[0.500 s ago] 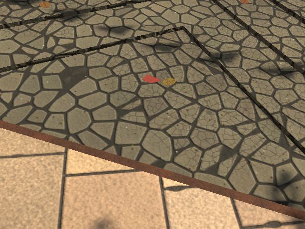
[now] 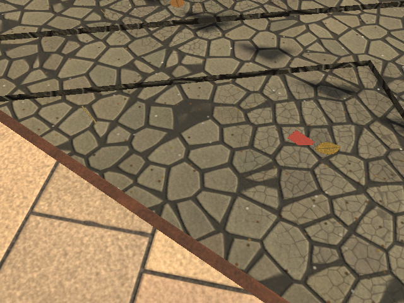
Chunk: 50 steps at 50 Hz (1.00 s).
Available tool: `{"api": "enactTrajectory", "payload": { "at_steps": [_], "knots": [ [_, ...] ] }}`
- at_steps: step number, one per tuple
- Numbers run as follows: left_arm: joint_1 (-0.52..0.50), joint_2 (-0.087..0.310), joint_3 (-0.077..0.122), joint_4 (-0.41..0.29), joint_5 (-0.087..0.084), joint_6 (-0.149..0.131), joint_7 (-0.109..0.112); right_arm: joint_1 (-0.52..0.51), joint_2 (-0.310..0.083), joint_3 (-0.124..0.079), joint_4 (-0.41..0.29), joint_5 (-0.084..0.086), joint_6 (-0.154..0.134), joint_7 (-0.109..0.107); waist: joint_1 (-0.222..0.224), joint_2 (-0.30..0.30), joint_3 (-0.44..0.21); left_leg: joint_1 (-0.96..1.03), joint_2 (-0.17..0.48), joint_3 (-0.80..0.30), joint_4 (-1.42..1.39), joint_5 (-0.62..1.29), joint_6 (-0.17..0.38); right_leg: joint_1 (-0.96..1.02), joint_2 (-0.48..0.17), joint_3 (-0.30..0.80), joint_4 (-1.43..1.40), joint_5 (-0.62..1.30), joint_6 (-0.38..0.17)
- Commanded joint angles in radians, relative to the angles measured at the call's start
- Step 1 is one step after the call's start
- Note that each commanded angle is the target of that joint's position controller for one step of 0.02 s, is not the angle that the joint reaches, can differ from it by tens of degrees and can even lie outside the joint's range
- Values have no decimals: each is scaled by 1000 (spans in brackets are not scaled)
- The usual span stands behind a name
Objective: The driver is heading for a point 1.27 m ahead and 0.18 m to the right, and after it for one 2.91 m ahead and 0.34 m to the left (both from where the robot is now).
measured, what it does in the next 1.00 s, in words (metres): walks ahead: left foot, then right foot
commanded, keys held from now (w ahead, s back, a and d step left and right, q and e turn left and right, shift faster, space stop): w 0.30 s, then w+e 0.58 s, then e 0.12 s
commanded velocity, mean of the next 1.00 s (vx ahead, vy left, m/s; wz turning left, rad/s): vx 0.48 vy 0.00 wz -0.15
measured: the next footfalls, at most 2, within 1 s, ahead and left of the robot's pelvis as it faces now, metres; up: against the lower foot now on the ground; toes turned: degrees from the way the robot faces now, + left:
left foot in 0.36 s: +0.34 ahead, +0.18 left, +0.00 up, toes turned +8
right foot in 0.86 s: +0.52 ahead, -0.05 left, +0.00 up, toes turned -12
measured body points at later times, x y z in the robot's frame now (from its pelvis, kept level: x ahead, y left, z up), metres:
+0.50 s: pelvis +0.26 +0.08 +0.00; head +0.28 +0.10 +0.45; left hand +0.30 +0.35 -0.14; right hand +0.40 -0.17 -0.10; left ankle +0.30 +0.17 -0.74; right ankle +0.19 -0.08 -0.64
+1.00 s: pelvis +0.49 +0.03 -0.03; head +0.52 +0.02 +0.42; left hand +0.64 +0.28 -0.14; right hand +0.59 -0.27 -0.12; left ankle +0.45 +0.19 -0.62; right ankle +0.48 -0.04 -0.74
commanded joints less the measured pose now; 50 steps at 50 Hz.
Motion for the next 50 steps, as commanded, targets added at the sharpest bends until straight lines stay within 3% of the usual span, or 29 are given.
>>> {"api": "enactTrajectory", "payload": {
  "at_steps": [1,5,8,13,15,17,18,19,20,21,23,25,29,33,34,35,36,39,40,41,42,43,44,45,46,47,48,49,50],
  "knots": [
    [39,84,24,-15,0,-15,-6,44,-30,-13,-77,5,5,2,-1,-104,-46,-169,119,-31,-6,56,0,153,-283,276,-272,9,-177],
    [87,129,41,31,-6,-24,-15,-47,-20,-2,-117,-13,8,3,2,-68,-9,-250,127,-48,-199,160,-7,171,-294,188,-318,104,-212],
    [94,150,41,43,-16,-9,-10,-144,-19,10,-138,-22,-10,24,24,-70,4,-225,127,12,-417,316,-6,192,-260,97,-308,168,-187],
    [191,197,44,83,-37,21,-10,-300,-33,18,-189,-11,-21,50,84,-99,37,-153,85,94,-618,300,-2,247,-285,73,-257,110,-156],
    [199,214,47,95,-44,35,-7,-301,-60,10,-201,-11,-26,55,64,-112,31,-111,63,110,-673,232,22,299,-315,85,-213,137,-139],
    [187,200,35,102,-45,49,-6,-121,-116,-26,-148,-18,-32,50,-47,-102,-64,176,-1,154,-751,233,56,262,-265,49,12,366,-99],
    [184,152,15,89,-30,47,-5,62,-188,-57,-106,-22,-31,37,-127,-55,-186,444,83,57,-732,232,99,121,-207,0,272,300,-54],
    [256,30,-21,52,-15,28,-11,166,-307,-81,-98,-45,-24,22,-105,194,-314,775,373,-401,-812,103,241,-264,-51,-27,688,-183,19],
    [251,75,-14,62,-40,8,-9,196,-244,-63,-93,-38,-30,26,-125,197,-393,773,445,-645,-953,37,293,-381,-15,155,870,-432,17],
    [203,146,10,45,-71,5,-10,138,-175,-41,-91,-35,-34,32,-109,136,-252,675,414,-493,-953,58,248,-459,-65,188,920,-376,3],
    [138,137,16,33,-50,20,0,-6,-90,-18,-101,-31,-41,41,-46,64,-118,449,321,-235,-990,163,183,-411,-145,162,833,-218,2],
    [180,114,27,47,-44,56,1,-73,-50,-11,-94,-42,-58,44,10,85,-72,316,265,-86,-1049,266,147,-300,-171,176,767,-116,6],
    [146,69,28,24,-41,89,4,-47,-75,-28,-50,-55,-76,29,25,33,-10,292,256,61,-1099,397,149,-341,-154,200,649,12,14],
    [16,26,15,-44,-11,76,-22,-23,-124,-46,-30,-57,-68,3,-5,33,-12,305,227,198,-1061,497,125,-298,-122,127,430,215,13],
    [18,49,24,-45,-6,73,-30,-35,-129,-46,-47,-61,-72,0,2,13,-19,258,215,238,-1030,498,128,-236,-99,71,461,279,15],
    [2,49,24,-54,-9,75,-35,-30,-129,-47,-48,-56,-73,-1,-6,25,-10,247,222,248,-1016,477,130,-226,-97,54,463,267,14],
    [33,68,37,-49,-4,78,-40,5,-140,-52,-34,-61,-76,-3,-2,30,-27,312,294,208,-962,552,149,-263,-116,89,581,267,5],
    [-39,79,43,-109,-8,90,-51,34,-126,-55,-32,-35,-51,-9,-22,18,32,472,341,201,-858,653,131,-452,-119,89,590,69,-32],
    [-41,80,44,-125,-9,90,-57,5,-143,-59,-43,-31,-41,-16,-8,40,32,462,334,226,-820,761,113,-406,-109,59,562,24,-44],
    [-51,59,38,-139,-24,91,-59,-27,-157,-63,-61,-21,-26,-18,-4,49,42,381,275,286,-796,820,93,-278,-55,-38,435,-116,-51],
    [90,106,62,-112,-15,95,-57,-76,-202,-76,-83,-24,-27,-25,79,78,-37,293,288,297,-654,1069,89,-29,-19,-72,519,-72,-66],
    [303,168,96,-66,-18,103,-51,-159,-217,-79,-104,0,-43,-17,198,81,-129,189,270,294,-430,1122,76,220,11,-67,483,-57,-103],
    [449,217,121,-30,-33,103,-34,-209,-190,-70,-115,12,-60,-3,305,-61,-116,24,149,313,-34,713,30,390,46,-55,219,15,-153],
    [287,312,121,-64,-32,101,-18,-64,-35,-36,-146,-10,-90,19,99,-476,-59,-346,-38,244,404,-260,-31,493,-183,450,138,347,-305],
    [205,219,59,-166,-30,72,-30,44,-80,-26,-114,-26,-124,40,33,-317,-204,-363,5,-13,420,-330,3,445,-303,702,114,689,-391],
    [258,186,58,-153,-14,59,-47,-110,-147,-44,-194,25,-124,34,92,-195,-199,-409,-32,-18,366,-206,-8,400,-351,778,-56,487,-423],
    [193,215,66,-147,-30,47,-50,-188,-130,-37,-232,25,-106,13,34,-60,-66,-463,2,-15,269,-153,-22,301,-335,751,-56,401,-382],
    [117,189,56,-166,-44,46,-42,-179,-139,-36,-226,-9,-77,-6,1,-18,-53,-437,42,-26,210,-106,-40,227,-336,685,-12,443,-352],
    [83,185,52,-186,-38,45,-34,-137,-140,-37,-211,-30,-51,-15,-24,-7,-65,-340,61,-35,171,-96,-47,125,-307,620,3,492,-337]
  ]
}}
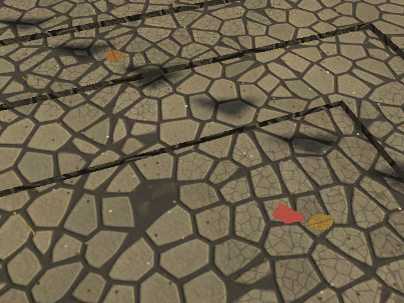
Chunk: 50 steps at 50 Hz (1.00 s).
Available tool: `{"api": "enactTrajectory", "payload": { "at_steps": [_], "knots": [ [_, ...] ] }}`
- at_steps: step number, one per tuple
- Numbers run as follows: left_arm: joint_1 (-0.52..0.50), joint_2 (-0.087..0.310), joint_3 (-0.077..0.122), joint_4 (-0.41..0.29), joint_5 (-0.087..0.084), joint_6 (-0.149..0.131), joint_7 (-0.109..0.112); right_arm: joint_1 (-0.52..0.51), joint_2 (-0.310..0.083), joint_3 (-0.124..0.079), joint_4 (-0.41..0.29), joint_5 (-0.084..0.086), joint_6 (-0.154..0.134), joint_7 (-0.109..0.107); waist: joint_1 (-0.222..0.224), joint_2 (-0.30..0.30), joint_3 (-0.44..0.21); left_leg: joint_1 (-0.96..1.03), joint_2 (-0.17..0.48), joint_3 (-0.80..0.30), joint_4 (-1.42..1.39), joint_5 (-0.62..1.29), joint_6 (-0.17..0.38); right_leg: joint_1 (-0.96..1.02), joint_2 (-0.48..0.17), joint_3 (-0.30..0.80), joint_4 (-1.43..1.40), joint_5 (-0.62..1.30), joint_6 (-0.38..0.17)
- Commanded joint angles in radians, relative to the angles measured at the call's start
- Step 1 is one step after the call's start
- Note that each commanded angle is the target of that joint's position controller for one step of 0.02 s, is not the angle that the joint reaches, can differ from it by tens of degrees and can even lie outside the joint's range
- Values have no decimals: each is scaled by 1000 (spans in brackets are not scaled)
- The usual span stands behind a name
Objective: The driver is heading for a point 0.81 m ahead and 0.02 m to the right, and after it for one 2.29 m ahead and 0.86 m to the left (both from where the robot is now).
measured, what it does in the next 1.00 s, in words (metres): goes down, turning right: left foot 0.15 m lower, then right foot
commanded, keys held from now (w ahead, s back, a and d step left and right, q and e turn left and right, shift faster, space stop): e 0.30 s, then no key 0.64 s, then w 0.06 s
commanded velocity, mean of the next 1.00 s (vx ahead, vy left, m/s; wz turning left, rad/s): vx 0.08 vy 0.00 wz -0.30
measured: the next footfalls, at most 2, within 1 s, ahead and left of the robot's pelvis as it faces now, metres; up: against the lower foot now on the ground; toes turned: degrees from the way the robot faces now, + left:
left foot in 0.44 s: +0.39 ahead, +0.15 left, -0.15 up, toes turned -21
right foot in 0.98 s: +0.28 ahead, -0.05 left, -0.15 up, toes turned -15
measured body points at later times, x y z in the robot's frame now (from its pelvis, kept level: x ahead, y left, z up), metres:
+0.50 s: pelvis +0.24 +0.08 -0.12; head +0.25 +0.11 +0.32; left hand +0.37 +0.34 -0.26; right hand +0.33 -0.21 -0.20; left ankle +0.35 +0.16 -0.86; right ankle +0.04 -0.06 -0.65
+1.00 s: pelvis +0.27 +0.08 -0.13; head +0.25 +0.08 +0.32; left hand +0.45 +0.26 -0.25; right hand +0.21 -0.15 -0.28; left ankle +0.35 +0.16 -0.86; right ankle +0.24 -0.04 -0.86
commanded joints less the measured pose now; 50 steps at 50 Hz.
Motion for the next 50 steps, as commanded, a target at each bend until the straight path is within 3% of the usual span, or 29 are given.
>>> {"api": "enactTrajectory", "payload": {
  "at_steps": [1,3,5,6,8,9,10,12,14,16,17,19,21,22,23,24,25,26,27,28,29,30,33,36,41,45,47,49,50],
  "knots": [
    [-79,155,27,-117,-12,-29,15,37,-134,-33,-108,-25,32,-24,-95,28,-48,-212,50,-60,-125,51,-23,122,-327,499,-338,733,-249],
    [-64,152,28,-106,-12,-13,48,-64,-71,-6,-147,-49,44,-18,-64,7,-44,-166,34,-3,-376,142,-29,79,-244,371,-330,870,-186],
    [-32,160,36,-87,-6,30,81,-83,-1,27,-142,-67,41,0,-48,-26,-149,-35,-25,40,-504,371,-16,66,-166,257,-242,978,-131],
    [-51,162,33,-103,17,38,94,1,-41,17,-96,-75,31,19,-64,-52,-249,56,-43,42,-393,587,-5,87,-169,251,-179,1025,-120],
    [-101,135,21,-139,-1,52,102,-28,-66,14,-101,-69,31,30,-63,-74,-230,24,-54,52,-429,526,-3,94,-158,266,-154,975,-106],
    [9,99,15,-112,-7,53,118,-132,-78,16,-123,-68,19,36,19,-79,-209,-160,-30,-28,-439,560,-3,283,-191,364,-114,798,-108],
    [138,115,20,-72,-13,50,127,-248,-87,11,-161,-51,9,46,78,-91,-145,-415,-31,-55,-501,506,-1,475,-200,418,-93,619,-118],
    [206,143,37,-58,-14,46,141,-357,-100,8,-200,-31,-12,59,121,-170,-77,-624,1,-130,-581,384,-10,611,-243,554,-70,532,-150],
    [127,130,36,-82,-33,41,159,-353,-135,0,-208,-34,-29,72,87,-134,-45,-499,27,-159,-750,576,-20,454,-215,553,-50,395,-129],
    [56,140,33,-84,-11,51,157,-318,-50,21,-184,-48,-24,88,62,-80,-33,35,-61,-43,-927,929,-33,27,-74,409,-82,84,-64],
    [40,135,32,-80,6,53,159,-238,-52,14,-164,-30,-12,90,28,-104,-36,177,-36,-73,-893,1008,-35,-63,-80,412,-58,14,-51],
    [21,90,17,-73,-2,54,159,-62,-59,0,-112,-1,11,80,-44,-108,-14,294,38,-114,-1062,1074,-36,-27,-55,358,98,-46,-5],
    [62,29,0,-40,-3,56,130,155,-64,-26,-19,-6,25,63,-127,-46,-59,532,75,-46,-1148,1112,-55,-35,0,261,380,-119,49],
    [96,-23,-12,-7,-2,54,108,342,-76,-33,53,-24,26,67,-195,38,-117,736,121,-73,-1064,1121,-51,-167,60,223,647,-368,91],
    [234,-74,-16,21,-21,51,90,375,-114,-20,83,-59,19,78,-120,259,-167,889,181,-156,-837,1525,-54,-372,128,258,1014,-596,145],
    [410,-74,-20,33,-38,53,79,297,-127,-12,101,-48,27,79,26,463,-247,866,314,-397,-852,1485,58,-458,63,301,1144,-511,190],
    [361,-16,-13,55,-31,57,84,204,-88,-4,49,-45,33,77,-7,317,-232,747,322,-380,-873,1325,119,-461,28,285,1176,-439,196],
    [291,-6,-19,13,-33,57,96,124,-132,-9,71,-45,43,62,42,253,-256,632,386,-506,-960,912,219,-469,-26,261,1205,-321,179],
    [146,34,-6,5,-27,85,123,66,-63,13,50,-58,57,46,2,75,-196,453,354,-515,-1094,465,200,-450,-62,195,1166,-225,157],
    [50,40,-10,-37,-27,105,140,38,-78,19,58,-76,59,26,-7,152,-138,313,380,-559,-1121,403,237,-424,-75,213,1175,-161,147],
    [17,100,2,-55,-1,123,150,-4,-73,30,31,-88,66,13,-3,103,-104,178,295,-452,-1147,274,200,-361,-68,223,1051,-14,132],
    [-12,97,9,-56,22,118,152,6,-76,30,37,-80,77,-9,-13,146,-72,124,230,-366,-1145,197,172,-354,-54,215,1016,75,130],
    [13,-12,-13,-46,22,92,147,136,-26,53,83,-69,88,-37,-31,147,-98,185,175,-287,-1096,370,176,-416,-23,164,1108,80,155],
    [-41,-68,-35,-84,37,97,146,242,14,70,110,-58,109,-74,-56,76,-82,267,159,-266,-1073,328,222,-500,-41,156,920,170,205],
    [-87,-96,-53,-108,38,100,127,206,6,52,76,-49,142,-83,-56,102,-80,267,138,-259,-1146,128,187,-291,-131,108,284,183,208],
    [7,-47,-20,-2,9,87,87,264,-34,20,99,-41,157,-54,-62,174,18,31,161,-268,-1251,-140,193,163,-74,9,-68,128,138],
    [42,-51,-11,42,17,82,83,258,6,23,102,-33,154,-46,-47,101,72,25,131,-267,-1209,-216,152,218,-67,2,-251,102,89],
    [151,-33,-8,73,22,65,80,254,23,19,110,-29,137,-34,-7,15,42,-77,49,-181,-1014,-184,65,385,-186,128,-332,30,60],
    [207,14,5,111,38,55,78,227,87,26,81,-16,117,-28,-14,-185,32,-200,-62,3,-855,-43,18,397,-322,356,-418,-295,-35]
  ]
}}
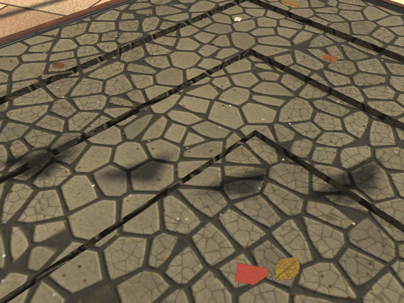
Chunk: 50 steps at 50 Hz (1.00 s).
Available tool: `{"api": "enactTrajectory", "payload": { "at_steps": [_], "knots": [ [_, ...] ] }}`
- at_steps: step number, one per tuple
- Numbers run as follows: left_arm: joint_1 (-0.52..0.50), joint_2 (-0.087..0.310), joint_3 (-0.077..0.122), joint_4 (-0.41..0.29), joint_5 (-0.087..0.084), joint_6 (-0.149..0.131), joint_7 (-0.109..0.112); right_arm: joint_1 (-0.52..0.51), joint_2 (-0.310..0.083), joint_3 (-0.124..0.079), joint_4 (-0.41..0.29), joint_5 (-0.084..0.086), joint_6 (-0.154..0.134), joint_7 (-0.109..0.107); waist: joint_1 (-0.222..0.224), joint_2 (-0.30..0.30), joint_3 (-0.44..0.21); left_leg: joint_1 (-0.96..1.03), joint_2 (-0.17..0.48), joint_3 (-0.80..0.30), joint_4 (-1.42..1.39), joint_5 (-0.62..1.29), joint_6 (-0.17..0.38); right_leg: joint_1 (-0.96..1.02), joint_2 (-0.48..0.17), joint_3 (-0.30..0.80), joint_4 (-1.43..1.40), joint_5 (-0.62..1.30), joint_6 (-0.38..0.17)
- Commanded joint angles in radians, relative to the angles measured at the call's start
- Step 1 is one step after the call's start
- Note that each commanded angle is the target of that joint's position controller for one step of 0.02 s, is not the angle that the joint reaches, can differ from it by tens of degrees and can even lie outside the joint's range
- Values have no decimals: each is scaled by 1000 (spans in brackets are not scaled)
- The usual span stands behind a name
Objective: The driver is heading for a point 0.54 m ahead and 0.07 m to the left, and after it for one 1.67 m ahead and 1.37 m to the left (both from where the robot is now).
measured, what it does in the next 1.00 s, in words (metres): walks ahead: left foot, then right foot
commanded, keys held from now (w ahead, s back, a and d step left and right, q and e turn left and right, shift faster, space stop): w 0.82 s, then q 0.18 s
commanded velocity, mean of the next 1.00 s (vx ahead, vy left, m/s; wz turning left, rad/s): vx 0.38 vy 0.00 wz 0.03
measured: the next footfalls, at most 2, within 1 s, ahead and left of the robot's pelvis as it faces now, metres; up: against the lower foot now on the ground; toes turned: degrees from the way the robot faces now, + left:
left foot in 0.42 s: +0.19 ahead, +0.17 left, +0.00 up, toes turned +1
right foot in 0.92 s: +0.56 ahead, -0.01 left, +0.00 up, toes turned +2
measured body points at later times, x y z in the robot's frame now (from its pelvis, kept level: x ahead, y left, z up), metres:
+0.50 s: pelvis +0.14 +0.07 +0.00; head +0.15 +0.08 +0.45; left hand +0.10 +0.33 -0.14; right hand +0.31 -0.16 -0.10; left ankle +0.15 +0.17 -0.73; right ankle +0.03 -0.09 -0.66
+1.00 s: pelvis +0.40 +0.07 -0.01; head +0.45 +0.06 +0.44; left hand +0.63 +0.29 -0.09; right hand +0.36 -0.19 -0.15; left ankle +0.21 +0.19 -0.64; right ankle +0.51 -0.01 -0.73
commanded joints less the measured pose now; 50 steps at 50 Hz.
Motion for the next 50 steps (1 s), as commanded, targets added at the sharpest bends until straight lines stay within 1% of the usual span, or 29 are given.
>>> {"api": "enactTrajectory", "payload": {
  "at_steps": [1,2,3,5,7,9,12,15,18,20,21,22,23,24,25,26,27,29,32,36,41,43,44,45,46,47,48,49,50],
  "knots": [
    [265,173,56,58,12,-33,-8,-145,-100,-43,-99,20,-54,8,139,-198,194,-469,22,-42,119,-205,-21,166,-344,561,-391,-672,-219],
    [233,213,64,64,14,-48,4,-223,-138,-59,-127,33,-73,8,137,-224,251,-530,45,-74,213,-160,-20,157,-371,624,-439,-639,-237],
    [203,216,66,66,19,-58,16,-221,-135,-66,-113,31,-77,8,114,-222,242,-578,48,-73,316,-141,-30,194,-354,595,-434,-539,-218],
    [204,179,57,82,6,-70,18,-182,-133,-80,-81,18,-79,17,86,-190,178,-623,60,-66,432,-37,-48,231,-311,499,-414,-399,-172],
    [216,128,43,109,0,-77,8,-172,-88,-74,-61,6,-82,30,67,-149,128,-538,58,-26,491,99,-52,139,-252,376,-407,-254,-141],
    [197,117,39,118,-6,-87,3,-185,-57,-62,-63,4,-86,40,53,-167,109,-416,63,8,420,199,-50,27,-205,255,-417,-132,-128],
    [216,156,44,118,-12,-101,7,-289,-59,-54,-94,16,-96,46,76,-158,98,-221,53,21,191,318,-63,-72,-191,177,-429,-49,-122],
    [229,213,58,117,-22,-115,12,-366,-84,-49,-122,28,-105,50,104,-172,117,-161,48,27,60,272,-72,-38,-224,179,-421,-57,-135],
    [268,211,63,133,-26,-112,8,-375,-116,-52,-143,43,-115,52,111,-178,130,-99,58,26,-31,103,-37,10,-268,231,-362,-130,-134],
    [284,188,57,139,-22,-99,5,-272,-130,-60,-110,49,-118,50,67,-152,118,42,46,50,-93,12,-3,-14,-246,224,-256,-148,-117],
    [270,162,46,133,-13,-97,2,-143,-164,-77,-73,56,-122,41,6,-108,63,251,65,17,-104,12,21,-119,-198,167,-97,-62,-89],
    [227,102,28,101,11,-109,-9,29,-253,-100,-42,45,-121,30,-64,117,-54,524,274,-252,-118,43,79,-348,-106,22,333,-55,-34],
    [249,52,15,62,-21,-151,-12,183,-351,-125,5,31,-117,54,-78,407,-174,715,482,-755,-320,-237,252,-661,10,6,621,-232,-9],
    [165,175,51,69,-40,-173,-15,163,-266,-99,8,19,-125,68,-84,191,-48,654,463,-768,-356,-296,258,-778,-43,89,745,-189,-19],
    [89,189,57,50,-35,-176,-16,66,-220,-81,-14,15,-128,73,-47,140,46,537,411,-610,-343,-198,216,-800,-83,70,754,-75,-40],
    [73,162,53,60,-20,-168,-10,-48,-191,-69,-49,11,-128,79,-4,64,75,413,342,-469,-352,-79,186,-723,-123,48,721,38,-38],
    [73,152,55,57,-10,-159,-5,-126,-161,-59,-61,9,-125,81,34,62,77,319,298,-372,-364,63,165,-653,-147,46,659,119,-35],
    [94,116,52,61,-6,-138,-10,-125,-118,-46,-40,1,-124,77,69,104,58,232,239,-234,-375,303,143,-547,-152,22,609,199,-23],
    [-12,107,45,3,3,-127,-20,-49,-143,-44,4,9,-127,62,64,57,64,214,228,-148,-374,541,146,-546,-131,-1,450,320,-5],
    [-236,77,22,-81,-4,-130,-45,27,-173,-39,47,19,-118,29,13,61,93,204,204,-89,-404,512,109,-442,-65,-43,115,497,-8],
    [-403,93,11,-150,-17,-134,-76,131,-184,-41,98,26,-105,22,-24,48,144,388,271,-114,-373,499,124,-469,-33,-42,-27,428,-37],
    [-389,109,15,-159,-7,-143,-84,127,-184,-40,103,17,-92,19,7,72,120,418,257,-113,-261,751,105,-360,11,-62,-74,339,-63],
    [-322,136,25,-146,2,-148,-82,118,-198,-42,98,14,-88,19,45,105,61,413,242,-122,-170,933,94,-225,48,-77,-76,318,-80],
    [-163,181,43,-105,10,-154,-79,83,-205,-40,84,13,-87,23,131,111,-28,349,198,-107,-9,1010,64,14,48,-75,-116,446,-118],
    [45,258,60,-58,33,-160,-66,40,-189,-31,46,0,-96,29,206,60,-195,110,141,-96,265,751,26,408,-120,75,-28,815,-188],
    [116,312,63,-39,38,-148,-62,228,-61,6,65,-8,-109,43,139,-233,-423,-228,-33,-69,686,-287,-39,809,-476,447,17,1163,-381],
    [151,245,55,-46,13,-130,-57,250,-183,-22,94,18,-119,54,179,-142,-543,-270,-25,-225,805,-415,-47,813,-484,543,-21,1005,-407],
    [28,223,46,-71,7,-115,-43,105,-228,-44,35,49,-113,49,158,-125,-365,-349,35,-167,800,-341,-60,650,-434,391,-81,915,-353],
    [-68,179,34,-74,1,-109,-34,14,-213,-46,10,46,-97,35,122,-64,-214,-356,80,-101,734,-260,-77,462,-368,273,-131,873,-298]
  ]
}}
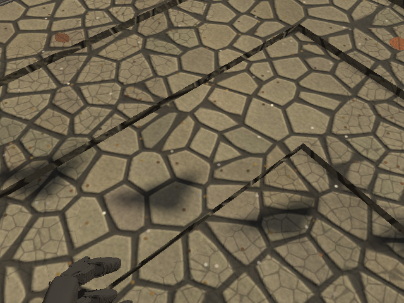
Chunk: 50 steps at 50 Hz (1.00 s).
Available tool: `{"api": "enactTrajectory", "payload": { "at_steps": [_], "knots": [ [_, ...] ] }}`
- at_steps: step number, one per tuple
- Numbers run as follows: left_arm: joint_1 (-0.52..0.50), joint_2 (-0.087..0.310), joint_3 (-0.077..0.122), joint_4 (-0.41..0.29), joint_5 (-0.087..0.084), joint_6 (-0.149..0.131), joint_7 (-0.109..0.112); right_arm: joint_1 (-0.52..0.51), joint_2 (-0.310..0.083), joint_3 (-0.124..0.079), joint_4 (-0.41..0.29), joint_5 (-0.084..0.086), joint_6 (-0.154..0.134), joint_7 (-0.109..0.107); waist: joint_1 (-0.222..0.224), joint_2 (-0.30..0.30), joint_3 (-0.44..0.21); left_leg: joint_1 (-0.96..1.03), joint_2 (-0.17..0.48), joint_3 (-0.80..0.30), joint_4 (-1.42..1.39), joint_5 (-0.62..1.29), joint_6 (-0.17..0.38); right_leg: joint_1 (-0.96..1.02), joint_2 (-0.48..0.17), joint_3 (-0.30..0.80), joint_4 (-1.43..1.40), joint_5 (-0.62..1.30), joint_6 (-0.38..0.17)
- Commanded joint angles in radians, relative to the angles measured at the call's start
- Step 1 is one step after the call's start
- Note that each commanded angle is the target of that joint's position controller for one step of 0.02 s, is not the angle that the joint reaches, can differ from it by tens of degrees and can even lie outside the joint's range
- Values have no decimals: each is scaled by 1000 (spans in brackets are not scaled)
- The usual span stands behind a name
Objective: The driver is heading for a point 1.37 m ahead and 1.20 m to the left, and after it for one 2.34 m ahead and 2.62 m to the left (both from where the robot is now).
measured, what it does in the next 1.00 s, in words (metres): walks ahead, turning left: left foot, then right foot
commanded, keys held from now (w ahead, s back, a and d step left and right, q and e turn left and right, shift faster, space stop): q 1.00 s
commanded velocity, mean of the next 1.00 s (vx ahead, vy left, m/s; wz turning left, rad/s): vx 0.06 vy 0.00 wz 0.53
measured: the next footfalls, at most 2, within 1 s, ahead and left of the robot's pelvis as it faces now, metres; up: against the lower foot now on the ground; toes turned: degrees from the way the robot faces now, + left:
left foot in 0.40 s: +0.13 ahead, +0.16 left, +0.00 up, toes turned +16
right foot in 0.88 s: +0.21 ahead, -0.05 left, +0.00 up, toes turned +33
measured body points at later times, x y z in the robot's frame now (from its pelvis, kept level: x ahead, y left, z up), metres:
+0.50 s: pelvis +0.09 +0.05 +0.01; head +0.13 +0.09 +0.46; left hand +0.16 +0.36 -0.11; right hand +0.30 -0.19 -0.07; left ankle +0.09 +0.15 -0.72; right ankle +0.09 -0.09 -0.66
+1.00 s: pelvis +0.12 +0.02 +0.02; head +0.16 +0.02 +0.47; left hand +0.09 +0.34 -0.07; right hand +0.42 -0.14 -0.08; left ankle +0.04 +0.13 -0.65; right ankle +0.18 -0.07 -0.72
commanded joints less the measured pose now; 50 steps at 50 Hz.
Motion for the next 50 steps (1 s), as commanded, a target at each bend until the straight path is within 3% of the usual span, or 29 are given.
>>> {"api": "enactTrajectory", "payload": {
  "at_steps": [1,3,5,8,11,16,18,19,20,21,22,23,24,25,26,29,33,39,41,43,44,45,46,47,48,49,50],
  "knots": [
    [170,110,39,5,-10,20,26,-38,-146,-47,-95,8,12,-18,98,-32,-217,-397,112,4,150,57,-47,525,-346,292,-144,602,-209],
    [93,106,40,6,16,17,14,14,-80,-46,-94,0,59,-27,26,-82,-145,-218,126,34,81,120,-53,251,-300,172,-238,506,-179],
    [54,136,46,11,25,11,12,16,-55,-48,-122,-6,78,-35,-1,-109,-120,-182,127,56,10,171,-57,160,-301,101,-291,479,-190],
    [59,171,57,32,14,22,36,-69,-85,-58,-177,-11,86,-34,11,-109,-138,-202,157,52,-112,310,-47,192,-314,46,-317,336,-183],
    [62,197,63,47,3,43,56,-159,-98,-59,-221,-12,92,-17,34,-112,-125,-177,159,80,-234,390,-35,208,-314,2,-333,172,-167],
    [107,249,78,70,-22,79,54,-270,-131,-69,-292,-11,106,11,67,-107,-101,-178,138,125,-382,275,-4,329,-366,9,-265,73,-137],
    [106,261,83,74,-38,89,55,-261,-128,-71,-301,-10,105,21,51,-115,-104,-119,113,160,-518,301,26,364,-363,-7,-188,76,-95],
    [126,250,82,82,-45,93,55,-246,-138,-76,-298,-12,102,20,45,-101,-109,-55,88,173,-606,367,48,354,-339,-30,-125,56,-55],
    [186,224,77,104,-35,97,52,-205,-187,-94,-290,-15,98,11,43,-32,-120,50,93,120,-699,535,84,305,-289,-74,-10,8,11],
    [182,170,62,78,5,94,44,-151,-312,-125,-296,-18,94,-9,60,227,-148,237,307,-168,-718,952,172,73,-169,-174,299,-245,105],
    [103,163,56,26,13,91,48,-158,-348,-124,-321,-42,80,-8,35,332,-172,277,457,-414,-752,1040,374,-163,-30,-67,530,-578,156],
    [53,211,69,24,-1,90,48,-144,-295,-111,-325,-48,57,4,-4,169,-213,285,419,-355,-757,1027,378,-182,-45,63,653,-558,146],
    [51,206,71,22,-21,92,50,-175,-278,-106,-323,-39,41,2,22,128,-199,277,368,-272,-747,987,324,-202,-58,92,664,-477,129],
    [69,199,72,40,-19,93,61,-225,-255,-102,-330,-21,36,-4,44,75,-190,260,326,-228,-742,925,273,-206,-73,108,633,-409,125],
    [70,215,77,41,-12,96,69,-264,-230,-92,-339,-6,40,-11,60,79,-180,235,309,-210,-748,902,249,-194,-79,117,603,-361,125],
    [97,195,75,42,-17,95,66,-274,-228,-87,-358,-16,51,-24,79,95,-201,197,272,-189,-757,912,247,-116,-44,112,545,-277,134],
    [65,170,64,29,-19,95,60,-262,-246,-93,-367,-12,63,-36,59,106,-188,183,256,-225,-755,800,245,-62,-24,128,355,-246,152],
    [76,188,66,20,-26,84,43,-283,-252,-92,-385,-13,78,-28,49,149,-164,115,233,-332,-736,715,235,72,12,136,170,-263,142],
    [106,192,68,22,-28,74,35,-300,-249,-89,-393,-7,84,-28,64,159,-166,122,216,-367,-708,731,216,127,19,133,57,-233,127],
    [182,207,79,43,-22,67,28,-326,-234,-84,-406,4,92,-34,105,137,-169,56,156,-351,-651,626,152,289,-10,122,-161,-38,96],
    [211,272,95,41,-5,72,33,-302,-190,-71,-414,-3,93,-35,91,10,-183,-73,80,-274,-513,401,98,414,-178,258,-194,45,36],
    [192,352,109,38,18,83,36,-253,-163,-67,-437,-2,84,-31,34,-280,-144,-303,-103,-81,-338,-19,37,461,-381,514,-227,272,-126],
    [173,295,96,11,31,76,37,-244,-255,-92,-424,-20,72,-27,57,-240,-147,-334,-35,-82,-88,-88,-10,407,-476,579,-236,317,-229],
    [119,243,80,-10,25,73,43,-230,-297,-111,-401,-9,75,-23,37,-162,-128,-329,-9,-83,11,-15,-22,378,-420,472,-222,292,-203],
    [75,217,74,-18,11,75,47,-212,-282,-113,-378,-6,86,-25,19,-133,-103,-332,3,-65,52,47,-38,366,-344,369,-208,240,-149],
    [63,200,69,-25,-5,76,52,-204,-262,-110,-369,-10,96,-28,27,-129,-90,-354,10,-56,94,102,-56,376,-307,309,-203,213,-123],
    [73,197,64,-24,-9,80,58,-206,-235,-103,-371,-7,104,-25,35,-131,-81,-354,11,-40,126,133,-71,370,-288,262,-204,241,-123]
  ]
}}
Keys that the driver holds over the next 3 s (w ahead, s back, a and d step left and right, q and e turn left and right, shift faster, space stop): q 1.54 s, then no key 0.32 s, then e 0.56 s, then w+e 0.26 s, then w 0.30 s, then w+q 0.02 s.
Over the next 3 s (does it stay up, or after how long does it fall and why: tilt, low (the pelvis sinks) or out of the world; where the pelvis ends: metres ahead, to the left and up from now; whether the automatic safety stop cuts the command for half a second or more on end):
stays up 0.27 0.13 0.01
